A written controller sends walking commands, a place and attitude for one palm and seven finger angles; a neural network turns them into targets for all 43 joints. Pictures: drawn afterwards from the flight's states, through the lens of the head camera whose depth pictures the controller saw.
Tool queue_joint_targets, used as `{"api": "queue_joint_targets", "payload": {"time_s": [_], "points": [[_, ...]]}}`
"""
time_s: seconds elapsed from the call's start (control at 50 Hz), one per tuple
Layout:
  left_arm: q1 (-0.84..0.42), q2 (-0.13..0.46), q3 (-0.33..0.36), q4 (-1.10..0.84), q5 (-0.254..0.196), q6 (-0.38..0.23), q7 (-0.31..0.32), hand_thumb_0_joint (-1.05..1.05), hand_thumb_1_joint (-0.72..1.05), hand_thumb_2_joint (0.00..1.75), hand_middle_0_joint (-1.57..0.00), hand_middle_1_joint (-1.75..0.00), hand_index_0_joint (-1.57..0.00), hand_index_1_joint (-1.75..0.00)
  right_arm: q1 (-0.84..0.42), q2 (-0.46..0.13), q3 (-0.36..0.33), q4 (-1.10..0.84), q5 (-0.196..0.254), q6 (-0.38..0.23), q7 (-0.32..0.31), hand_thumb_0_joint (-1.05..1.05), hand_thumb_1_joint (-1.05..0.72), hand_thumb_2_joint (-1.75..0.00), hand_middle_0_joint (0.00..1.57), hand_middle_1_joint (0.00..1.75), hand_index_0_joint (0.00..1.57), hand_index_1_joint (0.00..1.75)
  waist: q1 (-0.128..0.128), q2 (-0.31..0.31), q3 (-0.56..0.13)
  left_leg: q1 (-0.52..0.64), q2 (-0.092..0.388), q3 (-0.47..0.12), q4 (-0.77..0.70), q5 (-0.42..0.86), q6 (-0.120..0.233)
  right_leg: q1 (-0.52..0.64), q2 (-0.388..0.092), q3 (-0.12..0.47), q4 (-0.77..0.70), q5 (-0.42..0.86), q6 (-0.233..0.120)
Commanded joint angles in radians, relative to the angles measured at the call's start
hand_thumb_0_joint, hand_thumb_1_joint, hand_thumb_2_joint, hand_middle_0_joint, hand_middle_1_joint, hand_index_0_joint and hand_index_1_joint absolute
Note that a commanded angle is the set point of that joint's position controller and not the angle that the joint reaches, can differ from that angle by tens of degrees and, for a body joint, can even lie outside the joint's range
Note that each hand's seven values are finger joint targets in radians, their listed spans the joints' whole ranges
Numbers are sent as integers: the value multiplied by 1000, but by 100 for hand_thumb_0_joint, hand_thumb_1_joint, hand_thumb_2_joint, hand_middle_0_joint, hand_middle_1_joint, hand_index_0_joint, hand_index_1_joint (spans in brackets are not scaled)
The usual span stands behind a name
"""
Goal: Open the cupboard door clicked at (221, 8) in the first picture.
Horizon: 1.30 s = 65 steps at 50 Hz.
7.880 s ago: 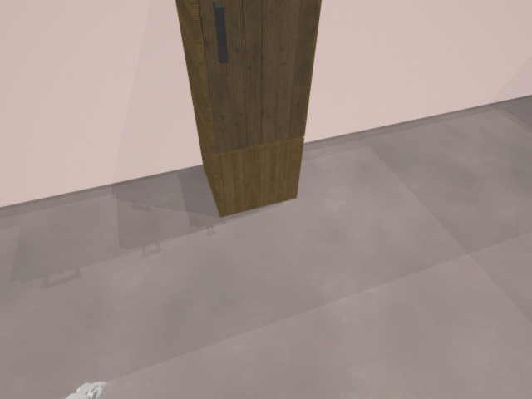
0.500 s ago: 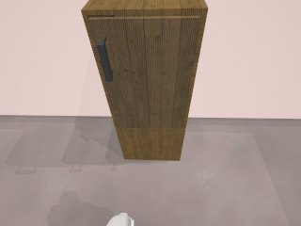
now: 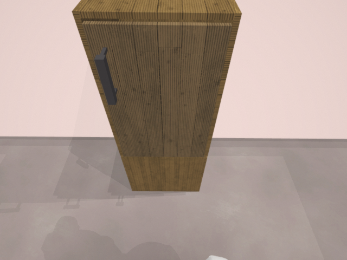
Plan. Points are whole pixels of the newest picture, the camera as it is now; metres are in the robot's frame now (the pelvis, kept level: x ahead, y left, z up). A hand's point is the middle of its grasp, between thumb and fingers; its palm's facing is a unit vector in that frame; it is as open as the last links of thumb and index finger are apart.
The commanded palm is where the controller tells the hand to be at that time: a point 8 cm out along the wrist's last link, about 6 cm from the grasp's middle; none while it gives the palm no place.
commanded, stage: come to a stop and stand still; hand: left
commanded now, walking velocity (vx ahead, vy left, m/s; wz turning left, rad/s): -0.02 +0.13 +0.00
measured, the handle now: (108, 77) +0.55 +0.22 +0.12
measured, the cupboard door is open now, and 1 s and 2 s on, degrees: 0 0 0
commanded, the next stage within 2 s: look again from close up in 0.92 s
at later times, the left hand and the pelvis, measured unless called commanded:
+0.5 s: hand out of the picture -0.02 +0.16 -0.15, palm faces +0.11 -0.96 -0.26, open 7.4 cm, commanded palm none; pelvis -0.04 -0.03 +0.01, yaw +1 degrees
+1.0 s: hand out of the picture -0.06 +0.18 -0.17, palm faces +0.03 -0.98 -0.20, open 7.3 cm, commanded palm none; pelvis -0.05 +0.01 +0.01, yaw +0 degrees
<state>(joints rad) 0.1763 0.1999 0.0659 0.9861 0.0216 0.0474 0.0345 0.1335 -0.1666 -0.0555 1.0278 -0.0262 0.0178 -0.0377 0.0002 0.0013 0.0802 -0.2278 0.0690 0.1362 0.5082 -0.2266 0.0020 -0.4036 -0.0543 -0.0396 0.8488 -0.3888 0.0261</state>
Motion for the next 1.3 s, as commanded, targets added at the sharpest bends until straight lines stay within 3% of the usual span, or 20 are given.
{"api": "queue_joint_targets", "payload": {"time_s": [0.0, 0.02, 0.04, 0.06, 0.08, 0.22, 0.44, 0.52, 0.56, 0.58, 0.6, 0.7, 0.8, 0.86, 0.92, 0.98, 1.0, 1.06, 1.14, 1.28], "points": [[185, 34, 8, -16, 0, -18, -9, 0, 90, 90, -20, -30, -20, -30, 2, -160, -41, -69, -4, 2, 8, 0, -90, -90, 20, 30, 20, 30, 44, 162, -76, -55, 197, -135, -60, 318, 102, 183, -1, -28, -235, 147, 1], [191, 57, 9, -16, 4, -29, -8, 0, 90, 90, -20, -30, -20, -30, 21, -144, -38, -67, 2, 5, 15, 0, -90, -90, 20, 30, 20, 30, 47, 101, -86, -81, 141, -107, -2, 186, 61, 238, -12, -22, -348, 251, 5], [177, 125, 14, -26, 13, -45, -3, 0, 90, 90, -20, -30, -20, -30, 63, -85, -30, -69, 11, 8, 21, 0, -90, -90, 20, 30, 20, 30, 38, -105, -96, -120, 37, -49, 153, -67, -2, 242, -148, 144, -481, 373, -27], [134, 202, 18, -52, 15, -52, -3, 0, 90, 90, -20, -30, -20, -30, 74, -43, -21, -94, 18, 18, 25, 0, -90, -90, 20, 30, 20, 30, 25, -293, -78, -177, -53, -63, 303, -345, -28, 161, -327, 354, -554, 490, -127], [126, 211, 14, -66, 8, -48, -5, 0, 90, 90, -20, -30, -20, -30, 73, -79, -28, -92, 15, 34, 25, 0, -90, -90, 20, 30, 20, 30, 40, -212, -99, -130, -43, -147, 406, -373, -17, 89, -360, 340, -587, 379, -192], [44, 169, 24, -84, -1, -51, 9, 0, 90, 90, -20, -30, -20, -30, 131, -126, -33, -47, 1, 41, 44, 0, -90, -90, 20, 30, 20, 30, 26, -146, -99, -272, -39, -181, 599, -106, -44, 220, -260, 233, -586, 186, -149], [130, 177, 31, -21, 16, -44, 0, 0, 90, 90, -20, -30, -20, -30, 145, -80, -8, -45, 11, 24, 43, 0, -90, -90, 20, 30, 20, 30, 60, -206, -91, -113, -55, -102, 189, -219, -33, 221, -245, 253, -663, 26, -165], [69, 163, 29, -2, 7, -31, -1, 0, 90, 90, -20, -30, -20, -30, 294, -56, 1, 13, 16, 8, 33, 0, -90, -90, 20, 30, 20, 30, -14, -187, -105, 138, -83, -57, -81, -69, -11, 74, -173, 174, -632, -48, -94], [71, 95, 9, 2, -9, -20, -5, 0, 90, 90, -20, -30, -20, -30, 313, -106, -1, 17, 9, -6, 23, 0, -90, -90, 20, 30, 20, 30, -24, 36, -66, 171, 35, -213, -243, -160, 22, -66, -72, 86, -460, -104, -35], [76, 45, -2, -2, -14, -15, -10, 0, 90, 90, -20, -30, -20, -30, 266, -162, -11, -6, 1, -7, 17, 0, -90, -90, 20, 30, 20, 30, -17, 232, 5, 18, 188, -404, -385, -383, 72, -77, 0, -19, -303, -50, -4], [72, 40, -4, -1, -6, -14, -12, 0, 90, 90, -20, -30, -20, -30, 187, -180, -8, -40, 4, -4, 11, 0, -90, -90, 20, 30, 20, 30, 7, 250, 74, -156, 240, -444, -455, -441, 107, -20, 9, -19, -181, -16, -7], [155, 21, -16, 80, 3, -20, -19, 0, 90, 90, -20, -30, -20, -30, 104, -106, 22, -17, 13, -22, -2, 0, -90, -90, 20, 30, 20, 30, 48, 128, 60, -90, 122, -249, -352, -82, 121, 17, -1, 20, -20, 37, -4], [136, 8, -40, 87, -10, -46, -6, 0, 90, 90, -20, -30, -20, -30, 218, -99, 20, 51, 15, -35, -9, 0, -90, -90, 20, 30, 20, 30, 14, 78, -31, 117, 124, -250, -176, 395, 124, 132, -3, 5, -417, 126, 9], [190, 49, -43, 127, -11, -69, 5, 0, 90, 90, -20, -30, -20, -30, 225, -47, 29, 53, 30, -46, -4, 0, -90, -90, 20, 30, 20, 30, 4, -54, -98, 45, 26, -171, -109, 239, 30, 305, -114, 120, -475, 529, -43], [167, 32, -47, 133, -15, -71, 6, 0, 90, 90, -20, -30, -20, -30, 223, -52, 30, 74, 22, -38, -3, 0, -90, -90, 20, 30, 20, 30, -2, -127, -89, 86, 25, -162, -130, 189, 15, 254, -95, 101, -460, 482, -59], [144, 18, -53, 132, -17, -65, 8, 0, 90, 90, -20, -30, -20, -30, 237, -44, 35, 98, 21, -40, -4, 0, -90, -90, 20, 30, 20, 30, -4, -72, -40, 84, 34, -171, -167, 182, 20, 227, -70, 88, -480, 377, -48], [117, 188, -61, 37, -7, -79, 11, 0, 90, 90, -20, -30, -20, -30, 167, -167, 31, -31, 11, -35, 14, 0, -90, -90, 20, 30, 20, 30, -21, -109, 84, 11, 2, -206, -178, 130, 21, 140, -11, 54, -430, 209, -58], [150, 122, -37, 26, -6, -84, 12, 0, 90, 90, -20, -30, -20, -30, 169, -150, 5, -40, 6, -71, -8, 0, -90, -90, 20, 30, 20, 30, 2, 84, -142, 20, 29, -205, -70, 173, 52, 214, -54, 95, -371, 284, -79], [147, 125, -28, 2, -3, -80, 11, 0, 90, 90, -20, -30, -20, -30, 181, -135, 1, -61, 10, -58, -6, 0, -90, -90, 20, 30, 20, 30, -7, -21, -100, -21, 8, -181, -29, 114, 52, 202, -65, 115, -394, 321, -89], [106, 166, -25, -25, -5, -76, 4, 0, 90, 90, -20, -30, -20, -30, 139, -183, 4, -73, 9, -53, 1, 0, -90, -90, 20, 30, 20, 30, -2, 8, -34, -27, 31, -187, -77, 138, 50, 187, -55, 96, -405, 333, -77]]}}
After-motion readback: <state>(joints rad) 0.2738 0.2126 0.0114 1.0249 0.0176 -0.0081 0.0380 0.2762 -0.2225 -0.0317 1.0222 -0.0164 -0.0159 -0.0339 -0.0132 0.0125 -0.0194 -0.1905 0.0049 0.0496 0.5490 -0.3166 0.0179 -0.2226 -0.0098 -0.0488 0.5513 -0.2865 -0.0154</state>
